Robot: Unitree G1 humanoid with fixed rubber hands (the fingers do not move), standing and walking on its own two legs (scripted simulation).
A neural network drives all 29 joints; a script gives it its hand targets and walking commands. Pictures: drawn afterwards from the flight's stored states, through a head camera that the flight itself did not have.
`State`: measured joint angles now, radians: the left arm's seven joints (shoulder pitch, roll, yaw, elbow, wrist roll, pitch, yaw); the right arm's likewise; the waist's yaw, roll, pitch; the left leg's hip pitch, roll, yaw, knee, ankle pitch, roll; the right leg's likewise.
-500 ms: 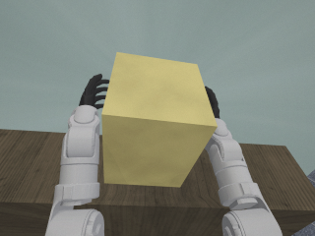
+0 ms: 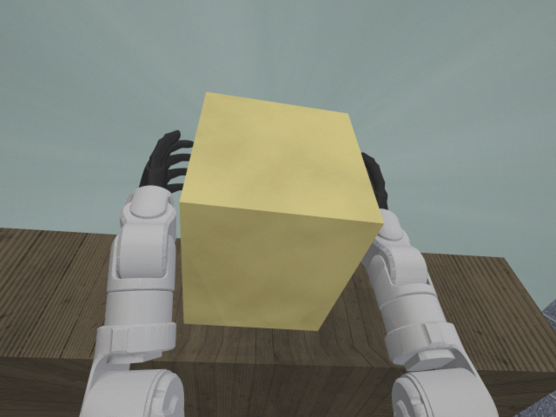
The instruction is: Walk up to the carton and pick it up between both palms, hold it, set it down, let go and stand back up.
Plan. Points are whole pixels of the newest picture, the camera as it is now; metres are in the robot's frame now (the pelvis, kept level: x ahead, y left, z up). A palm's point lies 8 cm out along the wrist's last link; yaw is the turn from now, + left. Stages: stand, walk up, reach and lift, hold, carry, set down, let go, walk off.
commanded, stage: hold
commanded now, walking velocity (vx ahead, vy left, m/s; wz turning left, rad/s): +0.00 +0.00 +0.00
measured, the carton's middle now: (265, 218) +0.36 +0.01 +0.15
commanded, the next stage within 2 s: set down in 0.46 s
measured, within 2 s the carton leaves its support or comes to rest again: neither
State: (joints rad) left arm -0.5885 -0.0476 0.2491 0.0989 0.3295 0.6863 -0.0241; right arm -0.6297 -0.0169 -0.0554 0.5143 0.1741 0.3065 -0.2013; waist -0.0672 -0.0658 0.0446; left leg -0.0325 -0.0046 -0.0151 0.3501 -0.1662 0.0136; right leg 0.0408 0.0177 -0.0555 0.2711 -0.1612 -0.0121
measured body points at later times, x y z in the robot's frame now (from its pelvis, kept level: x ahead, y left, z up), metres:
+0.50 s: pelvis +0.00 +0.00 +0.00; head -0.04 +0.03 +0.45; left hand +0.37 +0.15 +0.19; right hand +0.37 -0.14 +0.17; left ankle +0.03 +0.11 -0.75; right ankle +0.00 -0.11 -0.75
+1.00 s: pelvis +0.01 +0.00 +0.00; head -0.02 +0.03 +0.45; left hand +0.39 +0.15 +0.15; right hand +0.38 -0.14 +0.12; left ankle +0.03 +0.11 -0.75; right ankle +0.00 -0.11 -0.75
